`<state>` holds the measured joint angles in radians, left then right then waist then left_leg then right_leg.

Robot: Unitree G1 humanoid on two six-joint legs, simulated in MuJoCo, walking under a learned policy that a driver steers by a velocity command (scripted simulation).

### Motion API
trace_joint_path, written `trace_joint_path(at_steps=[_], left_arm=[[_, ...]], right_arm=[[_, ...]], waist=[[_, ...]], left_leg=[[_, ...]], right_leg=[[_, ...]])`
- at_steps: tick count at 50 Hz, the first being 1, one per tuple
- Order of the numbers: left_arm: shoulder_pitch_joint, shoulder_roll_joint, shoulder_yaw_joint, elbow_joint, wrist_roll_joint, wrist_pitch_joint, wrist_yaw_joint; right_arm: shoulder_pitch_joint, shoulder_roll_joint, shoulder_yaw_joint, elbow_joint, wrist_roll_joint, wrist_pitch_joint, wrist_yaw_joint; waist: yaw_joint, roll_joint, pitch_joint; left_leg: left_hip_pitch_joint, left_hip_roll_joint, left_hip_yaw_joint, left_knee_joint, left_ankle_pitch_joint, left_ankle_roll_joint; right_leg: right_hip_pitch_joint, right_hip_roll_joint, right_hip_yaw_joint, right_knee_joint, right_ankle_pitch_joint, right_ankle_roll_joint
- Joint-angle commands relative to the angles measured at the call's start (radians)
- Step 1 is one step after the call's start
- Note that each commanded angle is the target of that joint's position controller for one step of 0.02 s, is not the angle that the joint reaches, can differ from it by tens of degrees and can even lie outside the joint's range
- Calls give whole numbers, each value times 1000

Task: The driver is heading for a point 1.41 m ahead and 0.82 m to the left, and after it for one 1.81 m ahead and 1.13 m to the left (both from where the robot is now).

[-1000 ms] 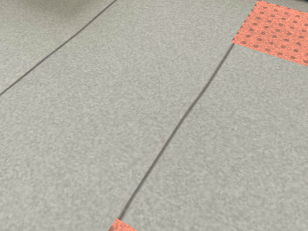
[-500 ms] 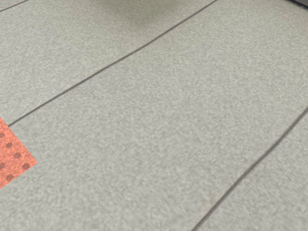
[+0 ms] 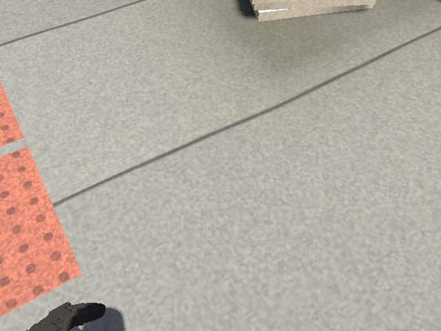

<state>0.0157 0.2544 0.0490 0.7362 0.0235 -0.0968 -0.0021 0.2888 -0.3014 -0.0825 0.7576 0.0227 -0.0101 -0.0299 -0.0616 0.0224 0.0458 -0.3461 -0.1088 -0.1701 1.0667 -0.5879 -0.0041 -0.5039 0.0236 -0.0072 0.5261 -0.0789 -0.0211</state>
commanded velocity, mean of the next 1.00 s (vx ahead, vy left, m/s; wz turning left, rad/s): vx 0.04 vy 0.00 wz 0.59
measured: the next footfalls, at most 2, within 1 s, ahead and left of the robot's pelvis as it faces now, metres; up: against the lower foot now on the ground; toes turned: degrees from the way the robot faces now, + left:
left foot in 0.38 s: +0.08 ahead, +0.14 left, +0.00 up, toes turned +16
right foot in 0.82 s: +0.17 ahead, -0.07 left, +0.00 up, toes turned +33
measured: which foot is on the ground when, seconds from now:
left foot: up 0.00-0.36, down 0.38-0.82, up 0.84-1.00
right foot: down 0.00-0.38, up 0.40-0.80, down 0.82-1.00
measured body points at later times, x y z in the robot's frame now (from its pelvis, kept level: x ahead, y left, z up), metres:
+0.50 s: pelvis +0.05 +0.03 +0.02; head +0.08 +0.08 +0.46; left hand +0.12 +0.35 -0.10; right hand +0.27 -0.20 -0.06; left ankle +0.04 +0.13 -0.72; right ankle +0.10 -0.11 -0.65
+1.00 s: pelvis +0.07 +0.01 +0.02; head +0.11 +0.01 +0.47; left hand +0.03 +0.32 -0.07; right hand +0.37 -0.15 -0.07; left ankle -0.02 +0.11 -0.64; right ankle +0.13 -0.09 -0.72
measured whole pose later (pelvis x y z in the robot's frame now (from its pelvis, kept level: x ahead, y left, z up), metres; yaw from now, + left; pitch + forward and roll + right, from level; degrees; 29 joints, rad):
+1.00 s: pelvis +0.07 +0.01 +0.02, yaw +35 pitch +2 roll +0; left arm 0.15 0.26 0.07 0.72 0.01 0.00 0.03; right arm 0.20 -0.36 -0.11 0.61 0.02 0.06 -0.02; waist 0.01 0.04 0.04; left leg -0.54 -0.06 -0.09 1.13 -0.43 -0.08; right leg -0.25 -0.03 -0.03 0.45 -0.24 -0.01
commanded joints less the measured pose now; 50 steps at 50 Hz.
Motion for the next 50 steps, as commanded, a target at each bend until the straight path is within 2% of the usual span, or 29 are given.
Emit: trace_joint_path(at_steps=[1, 2, 3, 4, 6, 9, 13, 15, 17, 18, 19, 20, 21, 22, 24, 25, 27, 31, 36, 39, 40, 41, 42, 43, 44, 45, 46, 48, 50], left_arm=[[94, 103, 24, -62, -3, 38, 18], [57, 102, 22, -60, 0, 48, 21], [41, 124, 28, -53, 8, 53, 23], [36, 132, 33, -49, 12, 53, 24], [47, 144, 41, -39, 7, 50, 28], [41, 165, 51, -38, -5, 61, 35], [37, 192, 61, -32, -17, 83, 29], [50, 205, 65, -22, -28, 89, 24], [48, 204, 66, -10, -44, 98, 23], [88, 177, 60, 9, -45, 103, 21], [115, 122, 47, 11, -27, 107, 13], [73, 103, 37, -50, 8, 101, 12], [-12, 145, 52, -67, -2, 92, 19], [-5, 159, 59, -65, -26, 94, 22], [46, 173, 70, -27, -15, 100, 37], [59, 171, 71, -24, -8, 101, 38], [72, 151, 67, -29, -15, 98, 32], [25, 114, 48, -53, -21, 92, 23], [39, 132, 51, -64, -32, 81, 3], [103, 135, 58, -57, -31, 69, -8], [140, 152, 66, -47, -24, 66, -7], [176, 219, 82, -50, -8, 70, -1], [157, 293, 96, -43, 12, 80, 1], [134, 235, 84, -71, 15, 73, 6], [86, 181, 68, -88, 10, 72, 14], [40, 157, 61, -96, -2, 75, 21], [29, 144, 56, -101, -17, 78, 26], [67, 151, 53, -90, -16, 88, 35], [112, 165, 57, -78, -12, 97, 38]], right_arm=[[45, -163, -37, -77, 7, 31, -8], [21, -156, -42, -90, 0, 49, -16], [33, -122, -36, -96, 1, 62, -16], [43, -92, -30, -101, 0, 65, -17], [27, -64, -22, -119, -4, 61, -17], [-19, -60, -16, -146, -9, 56, -5], [-60, -78, -19, -166, -8, 63, 17], [-72, -85, -23, -177, -9, 67, 28], [-34, -84, -31, -165, -13, 66, 36], [0, -107, -43, -153, -17, 65, 31], [32, -195, -68, -157, -20, 62, 16], [6, -289, -78, -196, -30, 60, 4], [31, -259, -73, -196, -57, 36, 12], [-13, -237, -63, -192, -57, 16, 14], [-119, -173, -44, -208, -21, 10, 7], [-136, -160, -35, -215, -19, 13, 2], [-127, -151, -30, -221, -25, 17, -4], [-100, -173, -41, -222, -18, 28, -12], [-116, -187, -47, -238, -15, 41, 2], [-157, -178, -44, -250, 2, 49, 3], [-162, -164, -40, -255, 6, 50, -2], [-126, -114, -28, -260, -6, 50, -4], [-83, -103, -28, -281, -2, 41, -2], [-86, -195, -55, -265, -19, 31, -1], [-81, -229, -72, -240, -8, 34, 3], [-65, -207, -73, -217, -6, 46, 1], [-65, -184, -68, -212, -8, 56, 0], [-95, -120, -46, -224, -4, 60, 5], [-139, -86, -29, -243, -5, 54, 6]], waist=[[76, -99, -242], [58, -109, -172], [40, -140, -126], [36, -160, -112], [42, -157, -133], [53, -139, -183], [63, -161, -159], [64, -165, -148], [34, -152, -147], [28, -115, -145], [41, 94, -124], [62, 314, -91], [-11, 201, -152], [25, 154, -133], [70, 107, -126], [82, 113, -136], [87, 101, -162], [56, 121, -156], [44, 149, -150], [86, 148, -156], [100, 127, -163], [82, -23, -196], [28, -318, -144], [56, -260, -138], [41, -181, -120], [23, -147, -95], [32, -148, -79], [57, -152, -68], [88, -176, -92]], left_leg=[[-343, 120, 57, 293, 47, -61], [-313, 150, 65, 250, 82, -63], [-244, 157, 94, 203, 110, -60], [-210, 153, 118, 154, 132, -59], [-198, 165, 134, 56, 160, -59], [-152, 189, 142, -82, 239, -51], [-66, 176, 191, -234, 273, -25], [-32, 167, 209, -326, 269, -2], [71, 134, 244, -501, 354, 37], [158, 121, 218, -582, 416, 69], [265, 274, -22, -707, 632, 141], [318, 485, -340, -720, 836, 322], [254, 491, -350, -743, 787, 383], [240, 434, -257, -743, 734, 330], [211, 354, -155, -722, 695, 232], [178, 334, -131, -715, 748, 228], [180, 310, -118, -706, 778, 233], [215, 294, -160, -679, 710, 232], [170, 287, -275, -653, 692, 240], [162, 242, -317, -603, 680, 196], [107, 206, -298, -569, 591, 154], [-20, 125, -204, -409, 349, 95], [-251, -44, -1, -227, -35, 29], [-286, 30, 5, 23, -68, -20], [-277, 53, 5, 116, 8, -33], [-277, 64, 21, 152, 70, -50], [-301, 69, 31, 182, 124, -66], [-283, 68, 73, 136, 169, -83], [-273, 80, 97, 10, 164, -90]], right_leg=[[491, -379, 373, -163, 125, -217], [365, -341, 307, -198, 56, -205], [254, -298, 229, -240, 36, -193], [215, -275, 172, -264, 50, -195], [248, -294, 123, -274, 143, -223], [297, -333, 78, -276, 173, -239], [289, -342, 10, -278, 62, -214], [316, -356, -1, -252, 30, -191], [302, -339, -41, -174, -20, -133], [250, -306, -76, -94, -78, -75], [89, -203, -175, 145, -241, 20], [-198, -53, -169, 411, -581, 102], [-210, -40, 6, 580, -591, 91], [-220, -55, 43, 623, -495, 71], [-205, -71, 59, 604, -353, 68], [-160, -58, 51, 625, -315, 76], [-121, -37, 50, 601, -268, 85], [-77, -18, 64, 359, -252, 98], [56, 15, 71, 180, -301, 83], [180, 21, 61, -59, -187, 54], [283, -18, 71, -152, -62, 32], [418, -204, 223, -178, 45, -34], [451, -406, 466, -207, 272, -207], [402, -478, 514, -218, 282, -298], [368, -414, 403, -207, 243, -261], [352, -339, 300, -196, 187, -205], [358, -307, 242, -194, 171, -185], [355, -262, 164, -204, 203, -189], [422, -268, 144, -195, 234, -205]])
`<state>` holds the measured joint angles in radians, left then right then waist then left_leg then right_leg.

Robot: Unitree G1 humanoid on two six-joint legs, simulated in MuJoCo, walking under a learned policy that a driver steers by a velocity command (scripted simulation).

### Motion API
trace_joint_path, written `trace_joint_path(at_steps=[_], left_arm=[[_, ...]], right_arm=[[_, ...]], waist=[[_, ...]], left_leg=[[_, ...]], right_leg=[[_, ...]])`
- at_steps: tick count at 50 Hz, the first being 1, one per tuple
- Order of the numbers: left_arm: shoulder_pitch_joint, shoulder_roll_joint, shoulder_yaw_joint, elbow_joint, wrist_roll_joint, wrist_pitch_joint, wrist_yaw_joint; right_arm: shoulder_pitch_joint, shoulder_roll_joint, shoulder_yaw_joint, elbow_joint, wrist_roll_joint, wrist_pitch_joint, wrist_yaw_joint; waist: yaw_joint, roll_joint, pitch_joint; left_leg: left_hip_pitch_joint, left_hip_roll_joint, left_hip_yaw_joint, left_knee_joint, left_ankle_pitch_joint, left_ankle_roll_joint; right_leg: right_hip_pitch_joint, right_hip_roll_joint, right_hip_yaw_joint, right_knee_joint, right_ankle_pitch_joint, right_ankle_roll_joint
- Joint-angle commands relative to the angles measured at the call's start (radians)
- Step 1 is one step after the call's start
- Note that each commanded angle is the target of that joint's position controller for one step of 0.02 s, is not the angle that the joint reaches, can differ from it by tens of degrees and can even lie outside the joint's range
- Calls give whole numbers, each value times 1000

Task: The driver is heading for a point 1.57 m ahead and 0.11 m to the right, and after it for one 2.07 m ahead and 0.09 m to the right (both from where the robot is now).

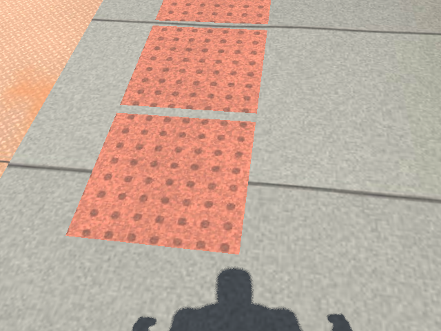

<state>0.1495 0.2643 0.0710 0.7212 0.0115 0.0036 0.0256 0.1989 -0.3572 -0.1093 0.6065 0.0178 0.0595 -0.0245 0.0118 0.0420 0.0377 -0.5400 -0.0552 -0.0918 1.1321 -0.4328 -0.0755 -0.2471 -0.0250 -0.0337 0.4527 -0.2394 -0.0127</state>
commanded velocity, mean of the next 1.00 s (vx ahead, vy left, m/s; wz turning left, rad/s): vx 0.14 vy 0.00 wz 0.10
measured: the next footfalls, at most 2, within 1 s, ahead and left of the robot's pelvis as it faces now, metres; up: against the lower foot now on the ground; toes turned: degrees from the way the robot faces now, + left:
left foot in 0.18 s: +0.03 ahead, +0.15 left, +0.00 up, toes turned +1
right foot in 0.44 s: +0.04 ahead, -0.10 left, +0.00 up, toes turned +3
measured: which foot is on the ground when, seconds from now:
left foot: up 0.00-0.16, down 0.18-0.80, up 0.82-1.00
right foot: down 0.00-0.20, up 0.22-0.42, down 0.44-1.00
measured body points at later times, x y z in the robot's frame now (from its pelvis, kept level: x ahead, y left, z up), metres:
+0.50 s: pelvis +0.00 +0.04 -0.01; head +0.01 +0.04 +0.44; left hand +0.09 +0.32 -0.12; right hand +0.19 -0.18 -0.10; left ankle -0.01 +0.15 -0.74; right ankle +0.00 -0.10 -0.74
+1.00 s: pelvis +0.12 +0.07 -0.01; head +0.14 +0.08 +0.44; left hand +0.08 +0.34 -0.15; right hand +0.34 -0.16 -0.09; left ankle +0.19 +0.19 -0.71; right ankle -0.01 -0.10 -0.74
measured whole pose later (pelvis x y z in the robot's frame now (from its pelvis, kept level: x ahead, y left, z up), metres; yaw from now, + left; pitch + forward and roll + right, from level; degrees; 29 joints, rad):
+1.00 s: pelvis +0.12 +0.07 -0.01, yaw +3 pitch +2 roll +0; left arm 0.46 0.28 0.04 0.83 -0.02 -0.03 0.01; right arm 0.13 -0.26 -0.03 0.65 0.03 -0.09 0.06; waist 0.08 -0.02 0.00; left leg -0.55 0.03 0.04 0.78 -0.29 0.04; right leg -0.02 -0.07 0.03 0.40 -0.42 0.04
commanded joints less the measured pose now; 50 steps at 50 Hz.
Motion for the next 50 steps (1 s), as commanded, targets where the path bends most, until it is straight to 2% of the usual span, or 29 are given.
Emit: trace_joint_path(at_steps=[1, 3, 5, 8, 9, 10, 11, 12, 13, 15, 19, 21, 23, 24, 25, 26, 28, 30, 32, 37, 39, 40, 41, 42, 43, 45, 46, 48, 50], left_arm=[[-18, 165, 38, -61, -2, 0, 9], [-26, 190, 44, -58, -9, 5, 1], [-14, 203, 46, -48, -20, 7, -8], [-9, 179, 29, -28, -43, 6, -14], [41, 145, 15, -8, -33, -4, -19], [57, 76, -10, -24, 17, -16, -30], [21, 66, -17, -47, 11, -18, -26], [-20, 129, -3, -45, 3, -12, -17], [-32, 136, 2, -42, -3, -8, -17], [-6, 142, 9, -16, 0, 6, -8], [38, 95, -6, 13, -10, 7, -16], [53, 81, -14, 24, -3, 4, -19], [48, 136, -11, 12, 11, 1, -19], [36, 194, 6, 32, -3, 0, -19], [25, 148, -1, 27, -8, -4, -24], [24, 125, -9, 35, 0, -9, -24], [43, 118, -11, 50, -2, -17, -17], [69, 114, -12, 52, -11, -26, -8], [79, 108, -14, 41, -16, -46, -3], [122, 105, -15, 24, -32, -101, -20], [199, 140, -6, 33, -38, -113, -30], [274, 180, 8, 50, -41, -114, -35], [340, 213, 22, 64, -43, -111, -39], [401, 217, 26, 77, -37, -108, -39], [435, 210, 27, 84, -30, -100, -35], [396, 190, 19, 73, -26, -74, -21], [321, 178, 13, 52, -28, -60, -14], [178, 198, 13, 10, -32, -44, -10], [153, 227, 20, -2, -40, -51, -14]], right_arm=[[-61, -19, 6, -98, -5, -17, 3], [-71, -2, 19, -103, -12, -21, 9], [-58, -17, 17, -94, -7, -21, 13], [27, -17, 13, -49, -11, -23, 18], [29, -44, 10, -56, -16, -23, 14], [51, -114, 1, -71, -26, -22, 0], [-7, -91, 16, -66, -53, -30, 7], [-40, -38, 27, -78, -54, -46, 17], [-48, -15, 38, -58, -58, -59, 19], [-77, -37, 34, -44, -43, -74, 19], [-104, 0, 48, -14, -36, -72, 18], [-113, 16, 54, 3, -27, -66, 20], [-56, 24, 55, 33, -38, -69, 23], [-21, 20, 51, 33, -41, -66, 24], [-61, 3, 51, 40, -44, -63, 20], [-81, 3, 47, 39, -38, -61, 17], [-72, 1, 42, 46, -29, -48, 5], [-48, -3, 36, 50, -19, -48, 3], [-26, 5, 36, 55, -8, -71, 9], [-6, 20, 39, 52, 3, -132, 31], [-30, 36, 44, 25, 5, -157, 39], [-52, 44, 45, 10, 6, -172, 44], [-101, 32, 45, -12, 8, -183, 46], [-166, 25, 47, -36, 12, -186, 46], [-204, 25, 49, -52, 18, -184, 46], [-227, 40, 63, -72, 22, -177, 59], [-215, 41, 67, -73, 20, -174, 69], [-109, 65, 75, -30, 14, -166, 91], [17, 12, 44, 16, 4, -149, 87]], waist=[[21, -204, -101], [28, -230, -119], [31, -248, -122], [-19, -213, -113], [-12, -157, -130], [17, 67, -192], [26, 216, -163], [-11, 149, -128], [-7, 152, -113], [-5, 142, -89], [11, 102, -106], [31, 78, -105], [0, 1, -92], [-47, -109, -56], [-7, -96, -35], [-5, -97, -25], [-5, -92, -41], [-7, -69, 18], [-7, -42, 63], [6, -26, 46], [28, -125, 31], [47, -206, 12], [75, -244, 20], [115, -240, 37], [133, -184, 46], [114, -129, 39], [83, -136, 47], [12, -183, 24], [-68, -189, -22]], left_leg=[[-44, 39, 28, -130, 0, -19], [65, 55, 64, -277, -16, -10], [147, 49, 94, -400, 9, 1], [359, 23, 128, -760, 268, 59], [485, 76, 50, -802, 392, 87], [615, 285, -190, -779, 702, 145], [465, 383, -264, -768, 673, 297], [423, 341, -245, -794, 551, 323], [416, 308, -214, -800, 509, 299], [402, 286, -184, -793, 536, 275], [368, 244, -114, -752, 624, 267], [345, 211, -94, -733, 525, 233], [307, 143, -68, -716, 267, 158], [303, 100, -29, -740, 207, 133], [335, 86, -11, -711, 195, 113], [340, 83, -3, -694, 207, 113], [330, 64, 11, -677, 22, 132], [246, 67, -9, -683, -214, 163], [200, 90, -46, -689, -284, 188], [178, 104, -81, -640, -192, 214], [61, 45, 11, -494, -48, 188], [-50, 13, 83, -345, 86, 158], [-200, 26, 103, -237, 25, 141], [-359, 44, 72, -116, -193, 139], [-494, 84, 49, -34, -260, 139], [-527, 146, 56, -74, -199, 135], [-418, 163, 63, -186, -120, 131], [10, 100, 137, -374, 175, 111], [317, 22, 191, -448, 352, 100]], right_leg=[[179, -225, 160, -113, 404, -215], [156, -233, 139, -105, 426, -217], [142, -245, 147, -94, 428, -218], [73, -215, 124, -27, 348, -155], [-2, -187, 100, 7, 243, -82], [-122, -102, 9, 188, -42, 12], [-156, -48, 13, 206, -307, 57], [-147, -59, 37, 267, -315, 80], [-159, -56, 49, 289, -292, 82], [-162, -60, 69, 315, -255, 94], [-56, -46, 45, 225, -168, 99], [42, -35, 29, 27, 40, 87], [112, -88, 91, -33, 279, 54], [50, -81, 72, 9, 173, 18], [-4, -68, 71, -12, 75, 2], [-20, -65, 75, -27, 47, 8], [-30, -34, 50, -20, -151, 6], [-85, -25, 53, 1, -368, -18], [-123, -31, 72, 24, -423, -40], [-81, -48, 135, 51, -359, -103], [59, -104, 261, 1, -269, -160], [190, -194, 414, -53, -166, -217], [301, -304, 558, -105, -29, -282], [399, -380, 658, -139, 95, -327], [487, -405, 668, -130, 152, -329], [488, -373, 534, -148, 157, -258], [385, -336, 445, -190, 131, -215], [80, -203, 223, -251, 122, -146], [-43, -164, 132, -214, 208, -120]])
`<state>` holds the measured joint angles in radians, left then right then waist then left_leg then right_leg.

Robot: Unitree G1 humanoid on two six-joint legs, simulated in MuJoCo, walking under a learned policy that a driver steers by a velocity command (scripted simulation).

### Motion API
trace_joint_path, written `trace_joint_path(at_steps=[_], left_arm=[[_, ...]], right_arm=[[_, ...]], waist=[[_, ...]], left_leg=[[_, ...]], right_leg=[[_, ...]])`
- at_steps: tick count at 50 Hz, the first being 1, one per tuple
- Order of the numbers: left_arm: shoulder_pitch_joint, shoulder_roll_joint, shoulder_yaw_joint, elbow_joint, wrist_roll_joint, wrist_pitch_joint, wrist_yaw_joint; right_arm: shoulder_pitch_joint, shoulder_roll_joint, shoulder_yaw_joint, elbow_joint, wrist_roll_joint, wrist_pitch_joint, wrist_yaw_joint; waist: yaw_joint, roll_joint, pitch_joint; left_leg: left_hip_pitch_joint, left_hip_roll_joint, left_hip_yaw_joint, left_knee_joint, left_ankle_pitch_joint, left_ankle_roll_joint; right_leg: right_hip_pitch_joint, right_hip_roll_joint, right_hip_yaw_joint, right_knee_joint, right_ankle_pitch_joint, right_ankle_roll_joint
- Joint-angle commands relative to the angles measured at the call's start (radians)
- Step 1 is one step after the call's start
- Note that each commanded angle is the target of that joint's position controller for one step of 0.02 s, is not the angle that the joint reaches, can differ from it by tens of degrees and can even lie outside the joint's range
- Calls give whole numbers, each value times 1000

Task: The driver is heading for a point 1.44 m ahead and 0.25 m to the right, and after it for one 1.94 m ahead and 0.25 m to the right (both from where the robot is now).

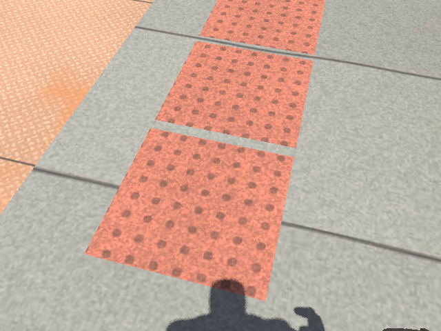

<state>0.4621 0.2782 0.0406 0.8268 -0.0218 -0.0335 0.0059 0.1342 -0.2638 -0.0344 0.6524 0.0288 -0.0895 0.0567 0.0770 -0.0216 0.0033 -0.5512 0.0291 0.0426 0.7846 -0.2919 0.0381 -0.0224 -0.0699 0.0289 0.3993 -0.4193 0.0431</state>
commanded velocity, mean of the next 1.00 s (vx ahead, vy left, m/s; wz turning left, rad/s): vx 0.22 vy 0.00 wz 0.00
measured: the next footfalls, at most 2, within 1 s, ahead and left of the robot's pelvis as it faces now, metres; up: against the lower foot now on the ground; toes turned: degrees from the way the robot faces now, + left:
left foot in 0.06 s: +0.16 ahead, +0.13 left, +0.00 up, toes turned +1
right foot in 0.54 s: +0.41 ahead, -0.05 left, +0.00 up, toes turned -1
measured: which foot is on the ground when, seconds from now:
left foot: up 0.00-0.04, down 0.06-0.56, up 0.58-0.80, down 0.82-1.00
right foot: down 0.00-0.06, up 0.08-0.52, down 0.54-1.00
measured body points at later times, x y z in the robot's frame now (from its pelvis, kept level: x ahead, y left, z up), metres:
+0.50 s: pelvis +0.22 +0.05 +0.01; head +0.25 +0.06 +0.46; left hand +0.43 +0.27 -0.08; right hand +0.25 -0.23 -0.11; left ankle +0.12 +0.13 -0.73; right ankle +0.37 -0.07 -0.71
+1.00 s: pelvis +0.32 +0.06 +0.00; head +0.32 +0.07 +0.45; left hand +0.43 +0.31 -0.12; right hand +0.37 -0.21 -0.12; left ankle +0.29 +0.19 -0.73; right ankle +0.35 -0.05 -0.72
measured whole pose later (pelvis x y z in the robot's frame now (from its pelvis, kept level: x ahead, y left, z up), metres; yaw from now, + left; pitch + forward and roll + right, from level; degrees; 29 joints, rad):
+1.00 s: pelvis +0.32 +0.06 +0.00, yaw +1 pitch +0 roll -1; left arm 0.19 0.24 0.04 0.85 -0.01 -0.03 0.01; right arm 0.30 -0.24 -0.04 0.89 0.00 -0.01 -0.04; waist -0.01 -0.01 -0.01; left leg -0.22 0.04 -0.03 0.57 -0.35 -0.01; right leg -0.36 0.02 -0.04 0.65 -0.35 -0.03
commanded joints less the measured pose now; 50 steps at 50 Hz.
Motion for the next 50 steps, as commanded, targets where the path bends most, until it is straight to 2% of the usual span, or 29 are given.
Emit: trace_joint_path(at_steps=[1, 2, 3, 4, 5, 6, 7, 8, 10, 14, 16, 21, 24, 26, 27, 28, 29, 30, 31, 33, 34, 36, 38, 41, 42, 44, 46, 48, 50], left_arm=[[-149, 196, 46, -105, -5, -21, 4], [-137, 164, 36, -100, -1, -28, 2], [-133, 110, 21, -107, 20, -34, 3], [-56, -26, -13, -148, 30, -45, 7], [-10, 39, 1, -151, -21, -62, 8], [-83, 105, 20, -160, -46, -68, 7], [-157, 121, 21, -169, -33, -69, 8], [-172, 118, 25, -157, -8, -64, 10], [-140, 114, 33, -141, -1, -47, 0], [-192, 79, 29, -148, 28, -28, 0], [-261, 49, 18, -167, 28, -31, -4], [-416, 29, 9, -199, 22, -39, -29], [-429, 59, 19, -207, 29, -47, -39], [-347, 85, 32, -182, 40, -54, -39], [-284, 125, 44, -164, 48, -60, -31], [-210, 187, 53, -160, 66, -59, -21], [-182, 117, 32, -147, 70, -45, -16], [-176, 53, 15, -138, 44, -31, -18], [-244, 53, 13, -140, 26, -23, -20], [-364, 53, 9, -147, 28, -12, -19], [-410, 65, 13, -149, 38, -5, -18], [-425, 74, 20, -142, 51, 5, -14], [-420, 73, 20, -126, 41, 10, -6], [-370, 28, 2, -85, 38, 11, -4], [-346, 45, 9, -84, 41, 12, -4], [-365, 50, 13, -76, 42, 11, 5], [-336, 54, 21, -57, 25, 8, 15], [-363, 39, 24, -57, 15, -10, 8], [-381, 37, 28, -68, 0, -37, -7]], right_arm=[[161, -119, -53, -5, -9, 12, -6], [254, -143, -70, 21, -8, 24, -19], [382, -175, -83, 49, -16, 31, -37], [409, -290, -83, 38, -38, 25, -46], [353, -261, -72, 18, -29, 7, -34], [264, -211, -58, 13, -18, -6, -27], [208, -173, -49, 15, -17, -11, -25], [164, -153, -43, 13, -31, -13, -20], [125, -117, -36, 17, -43, -20, -21], [156, -122, -36, 61, -34, -27, -40], [160, -122, -34, 77, -33, -10, -55], [220, -154, -38, 124, -28, 23, -78], [205, -153, -40, 137, -24, 39, -76], [174, -154, -41, 137, -18, 49, -78], [191, -145, -38, 136, -25, 48, -78], [240, -106, -22, 119, -52, 36, -75], [353, -38, 4, 150, -50, 36, -68], [314, -114, -14, 164, -32, 50, -61], [243, -143, -26, 144, -14, 67, -63], [171, -117, -29, 133, -22, 108, -81], [178, -98, -26, 137, -24, 125, -89], [211, -61, -16, 164, -33, 132, -98], [235, -62, -19, 190, -36, 126, -95], [186, -86, -21, 175, -65, 121, -92], [146, -150, -34, 165, -55, 121, -99], [119, -105, -26, 179, -49, 102, -100], [130, -130, -36, 184, -38, 84, -98], [172, -168, -49, 192, -24, 64, -96], [190, -170, -53, 204, -11, 47, -99]], waist=[[-176, -102, -28], [-229, -67, -76], [-288, 25, -129], [-198, 365, -205], [-169, 330, -203], [-139, 197, -58], [-130, 106, 10], [-105, 67, 15], [-61, 130, -4], [-48, 61, 11], [-62, 67, 5], [-126, 88, -12], [-116, 98, -17], [-63, 89, -59], [-43, 54, -118], [-55, -52, -252], [-71, -202, -380], [-46, -143, -378], [-53, -90, -261], [-93, -32, -111], [-118, -70, -77], [-123, -120, -78], [-133, -106, -110], [-119, -53, -54], [-72, 32, 7], [-74, 107, 25], [-78, 173, 33], [-110, 222, 79], [-120, 236, 118]], left_leg=[[440, -87, 69, -124, 183, -3], [548, -89, 71, -155, 154, 15], [703, 5, -56, -169, 94, 43], [749, 270, -578, -379, -117, 164], [735, 362, -965, -624, -369, 250], [649, 367, -865, -624, -399, 235], [535, 325, -689, -596, -256, 214], [456, 261, -551, -574, -120, 187], [394, 187, -395, -604, 22, 166], [398, 167, -197, -588, 642, 176], [406, 137, -119, -576, 747, 153], [457, 132, -80, -537, 709, 119], [533, 165, -119, -452, 723, 131], [557, 139, -124, -326, 778, 107], [522, 83, -102, -216, 745, 67], [336, 17, -84, -22, 461, 17], [147, -65, -103, 222, -219, -51], [117, -51, -166, 309, -410, -74], [61, -21, -165, 347, -385, -88], [79, 27, -142, 236, -312, -106], [156, 34, -125, 128, -280, -112], [282, 10, -82, -7, -192, -113], [381, 0, -56, -148, 4, -92], [439, 42, -102, -305, 96, -35], [306, 70, -142, -347, -93, 1], [144, 49, -143, -420, -321, 7], [154, 75, -193, -477, -413, 30], [240, 184, -351, -558, -474, 102], [316, 267, -447, -583, -388, 163]], right_leg=[[-276, -97, 29, -57, 481, -151], [-288, -67, -20, 110, 549, -122], [-413, -26, -46, 394, 408, -75], [-572, 96, 12, 795, -174, -34], [-717, 128, 126, 960, -148, -40], [-808, 52, 99, 1001, -51, -59], [-790, -4, 72, 948, 61, -76], [-732, -41, 70, 891, 135, -81], [-638, -74, 73, 807, 217, -81], [-636, -45, 23, 657, 258, -32], [-616, -29, -1, 498, 344, -17], [-499, 27, -30, 206, 523, -23], [-493, 42, -20, 144, 430, -63], [-374, 75, -44, 37, 458, -103], [-219, 42, -16, 0, 731, -135], [82, -117, 132, 116, 1151, -227], [268, -318, 361, 108, 1264, -409], [209, -309, 407, 61, 1082, -420], [106, -272, 358, 11, 852, -378], [-133, -209, 281, -84, 496, -302], [-242, -167, 234, -123, 371, -268], [-329, -118, 165, -143, 297, -253], [-349, -101, 129, -132, 180, -236], [-430, -41, 91, -109, -130, -114], [-392, 12, 41, -84, -121, -70], [-236, 54, -13, 24, -8, -46], [-268, 98, -72, 146, -55, -58], [-400, 132, -115, 285, 23, -67], [-503, 72, -59, 345, 12, -105]])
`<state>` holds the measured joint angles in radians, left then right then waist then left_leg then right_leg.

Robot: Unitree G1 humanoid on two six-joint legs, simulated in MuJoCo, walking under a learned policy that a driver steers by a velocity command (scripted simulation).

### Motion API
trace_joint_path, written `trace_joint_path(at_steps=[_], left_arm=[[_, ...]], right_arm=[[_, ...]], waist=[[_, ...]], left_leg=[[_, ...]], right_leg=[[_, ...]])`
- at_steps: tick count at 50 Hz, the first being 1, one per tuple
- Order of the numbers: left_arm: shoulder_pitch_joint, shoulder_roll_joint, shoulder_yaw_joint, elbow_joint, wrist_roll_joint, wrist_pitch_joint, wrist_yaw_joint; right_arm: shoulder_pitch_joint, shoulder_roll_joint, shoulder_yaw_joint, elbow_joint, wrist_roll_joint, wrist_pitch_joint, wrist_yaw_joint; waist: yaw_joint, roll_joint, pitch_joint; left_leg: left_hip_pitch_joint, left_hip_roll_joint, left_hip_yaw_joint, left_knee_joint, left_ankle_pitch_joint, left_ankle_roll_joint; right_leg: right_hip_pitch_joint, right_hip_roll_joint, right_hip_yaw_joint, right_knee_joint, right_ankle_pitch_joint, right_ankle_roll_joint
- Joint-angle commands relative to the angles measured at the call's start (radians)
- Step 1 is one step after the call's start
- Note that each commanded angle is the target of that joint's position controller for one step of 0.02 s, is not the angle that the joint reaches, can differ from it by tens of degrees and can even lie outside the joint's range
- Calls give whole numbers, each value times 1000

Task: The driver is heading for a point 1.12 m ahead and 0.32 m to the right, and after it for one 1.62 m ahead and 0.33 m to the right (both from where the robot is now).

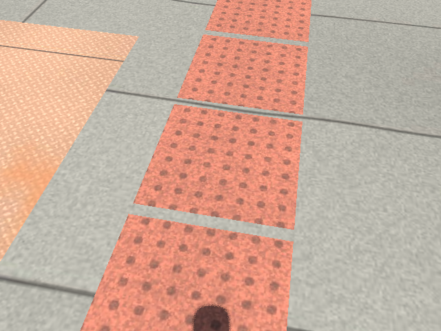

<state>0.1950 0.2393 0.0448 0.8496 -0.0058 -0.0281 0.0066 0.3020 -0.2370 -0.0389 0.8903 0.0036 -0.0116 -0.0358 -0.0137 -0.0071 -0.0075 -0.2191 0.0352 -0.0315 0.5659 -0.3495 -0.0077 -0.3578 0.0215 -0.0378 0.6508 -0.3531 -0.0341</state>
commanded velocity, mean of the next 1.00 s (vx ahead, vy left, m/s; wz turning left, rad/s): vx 0.44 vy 0.00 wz -0.21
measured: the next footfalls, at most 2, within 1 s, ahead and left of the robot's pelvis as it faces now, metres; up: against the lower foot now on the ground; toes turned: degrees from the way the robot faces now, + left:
left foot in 0.56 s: +0.41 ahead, +0.14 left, +0.00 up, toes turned -1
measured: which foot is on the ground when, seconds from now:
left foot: down 0.00-0.12, up 0.14-0.54, down 0.56-1.00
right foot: down 0.00-0.56, up 0.58-1.00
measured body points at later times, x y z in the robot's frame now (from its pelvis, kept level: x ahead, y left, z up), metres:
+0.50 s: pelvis +0.20 +0.01 +0.00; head +0.23 +0.01 +0.45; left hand +0.15 +0.28 -0.13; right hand +0.43 -0.21 -0.08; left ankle +0.37 +0.14 -0.71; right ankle +0.05 -0.11 -0.73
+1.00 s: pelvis +0.45 +0.03 +0.01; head +0.47 +0.01 +0.45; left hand +0.69 +0.23 -0.09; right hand +0.41 -0.25 -0.13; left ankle +0.38 +0.15 -0.73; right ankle +0.59 -0.16 -0.69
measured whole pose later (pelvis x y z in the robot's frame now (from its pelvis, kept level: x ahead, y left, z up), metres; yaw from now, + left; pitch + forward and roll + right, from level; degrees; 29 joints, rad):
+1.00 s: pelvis +0.45 +0.03 +0.01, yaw -15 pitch +0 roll +3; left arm 0.12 0.26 0.06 0.78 -0.02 -0.03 -0.03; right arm 0.29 -0.27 -0.07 0.93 0.00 -0.09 -0.01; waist -0.07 -0.03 0.03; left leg 0.07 -0.03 0.26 0.20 -0.28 0.01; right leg -0.66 -0.12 0.01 0.71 0.02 -0.03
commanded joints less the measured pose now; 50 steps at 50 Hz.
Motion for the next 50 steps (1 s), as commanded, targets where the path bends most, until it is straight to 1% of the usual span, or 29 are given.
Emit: trace_joint_path(at_steps=[1, 3, 5, 6, 7, 8, 9, 10, 11, 13, 16, 18, 20, 23, 25, 26, 27, 28, 29, 30, 31, 32, 33, 35, 37, 39, 42, 45, 50], left_arm=[[-122, 70, 22, -94, -24, -55, -15], [-78, 61, 23, -67, -25, -72, -28], [74, 97, 46, 6, -17, -67, -28], [177, 161, 65, 29, -14, -66, -21], [277, 257, 89, 45, -16, -63, -25], [275, 202, 67, 45, -6, -68, -25], [220, 160, 51, 31, -2, -74, -22], [182, 146, 46, 16, 2, -77, -21], [156, 138, 39, 10, 1, -77, -23], [155, 110, 26, 14, 5, -67, -21], [175, 146, 31, 27, -2, -54, -5], [177, 179, 37, 30, -2, -52, 3], [205, 193, 41, 44, -7, -53, 3], [221, 185, 44, 67, -22, -52, 3], [206, 198, 50, 69, -22, -45, 4], [189, 207, 53, 66, -20, -41, 4], [182, 193, 47, 62, -14, -36, 4], [179, 150, 29, 38, 3, -33, 4], [318, -2, -10, 23, -6, -46, 2], [288, 92, 10, 38, -34, -60, 1], [201, 162, 33, 7, -56, -65, 2], [151, 164, 35, -5, -50, -65, 8], [134, 153, 40, -5, -33, -61, 13], [173, 111, 44, 6, -31, -33, 10], [157, 85, 43, -8, -30, -9, 9], [109, 88, 46, -34, -24, 3, 11], [45, 87, 45, -58, -18, -3, -2], [-62, 71, 33, -94, -14, -11, -24], [-206, 63, 19, -177, -17, -13, -57]], right_arm=[[23, -186, -47, -31, 18, -38, -5], [-18, -182, -47, -33, 29, -40, 2], [-58, -171, -45, -43, 23, -40, 8], [-92, -117, -30, -65, 19, -47, 11], [-102, -83, -21, -103, 14, -66, 7], [-120, -130, -34, -112, 21, -81, 7], [-106, -144, -39, -105, 37, -92, 17], [-107, -132, -36, -96, 40, -98, 24], [-130, -129, -38, -100, 31, -100, 29], [-151, -106, -37, -102, 19, -95, 43], [-229, -57, -19, -128, 8, -85, 55], [-298, -39, -7, -150, 11, -86, 61], [-346, -56, -6, -164, 17, -84, 66], [-388, -91, -12, -189, 22, -85, 73], [-349, -126, -26, -187, 19, -91, 74], [-279, -151, -40, -169, 17, -93, 71], [-125, -189, -64, -122, 18, -92, 62], [60, -251, -85, -85, 6, -90, 49], [130, -334, -100, -64, -12, -84, 50], [112, -238, -74, -71, -6, -87, 54], [26, -184, -56, -78, 1, -92, 54], [-52, -154, -47, -87, 2, -96, 54], [-108, -124, -40, -85, -6, -102, 56], [-155, -94, -36, -74, -19, -113, 58], [-158, -106, -42, -58, -16, -123, 54], [-144, -129, -50, -44, -20, -125, 45], [-116, -151, -55, -30, -22, -118, 30], [-86, -177, -60, -24, -15, -107, 20], [4, -207, -72, 2, 4, -70, 19]], waist=[[-28, 213, 136], [14, 169, 107], [76, 129, 28], [115, -16, -3], [141, -268, -41], [133, -221, -16], [96, -144, 30], [79, -101, 37], [69, -66, 69], [55, -75, 64], [63, -59, 74], [76, -65, 84], [90, -76, 92], [75, -76, 117], [31, -77, 92], [-15, -82, 47], [-88, -72, -44], [-159, -4, -187], [-88, 280, -342], [-111, 253, -329], [-95, 199, -170], [-63, 140, -92], [-33, 110, -44], [19, 133, -20], [34, 104, 14], [33, 73, 45], [18, 53, 65], [-21, 31, 92], [-71, 24, 133]], left_leg=[[28, 265, -369, -355, -264, 212], [13, 216, -276, -311, -138, 180], [-96, 142, -171, -200, 29, 137], [-225, 51, -52, 28, 120, 76], [-430, -59, 49, 323, -14, 15], [-568, -39, -33, 534, -199, 15], [-627, 13, -69, 615, -142, 42], [-644, 47, -59, 619, -57, 62], [-656, 74, -48, 579, 11, 68], [-582, 95, -21, 483, 96, 57], [-513, 72, 31, 279, 192, 10], [-427, 46, 52, 124, 289, -4], [-361, 23, 64, 43, 354, -6], [-340, 26, 24, -24, 374, 29], [-268, 9, 20, -50, 328, 54], [-163, -14, 35, -61, 301, 71], [42, -35, 53, -64, 283, 94], [336, 104, -89, -35, 219, 143], [633, 363, -554, -161, -52, 278], [572, 372, -711, -295, -208, 274], [446, 346, -556, -312, -208, 224], [312, 314, -426, -329, -93, 197], [198, 276, -321, -355, 19, 180], [82, 230, -176, -409, 125, 167], [37, 227, -88, -448, 194, 182], [40, 232, -28, -470, 232, 193], [83, 223, 59, -481, 284, 188], [120, 219, 141, -487, 316, 176], [299, 263, 208, -419, 409, 163]], right_leg=[[-190, -35, 16, 56, -90, -46], [-27, -20, -18, -134, -4, -64], [267, 1, -13, -185, 145, -53], [406, -125, 187, -273, 58, -103], [559, -321, 556, -408, 0, -232], [570, -401, 691, -450, -9, -293], [548, -384, 609, -439, -1, -271], [528, -343, 521, -449, 4, -240], [496, -323, 450, -467, 76, -217], [436, -266, 313, -493, 259, -180], [361, -222, 190, -515, 377, -176], [294, -205, 140, -529, 364, -166], [268, -217, 128, -538, 337, -162], [319, -267, 143, -521, 361, -145], [361, -285, 157, -453, 478, -127], [360, -268, 143, -363, 613, -111], [308, -219, 113, -188, 693, -86], [125, -158, 78, 99, 505, -49], [-222, 17, 46, 474, -102, 14], [-316, -3, 177, 624, -219, 7], [-388, -52, 169, 667, -140, -9], [-366, -102, 146, 642, -49, -15], [-321, -135, 148, 594, 19, -15], [-221, -171, 156, 543, 83, -14], [-235, -180, 151, 516, 114, -5], [-298, -182, 165, 457, 189, 7], [-345, -169, 160, 307, 332, 19], [-335, -160, 88, 154, 417, 19], [-389, -142, 17, 13, 336, -15]])
Over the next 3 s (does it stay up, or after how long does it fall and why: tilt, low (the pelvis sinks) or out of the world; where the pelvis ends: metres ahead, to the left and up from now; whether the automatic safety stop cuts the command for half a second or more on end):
stays up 1.43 -0.47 0.01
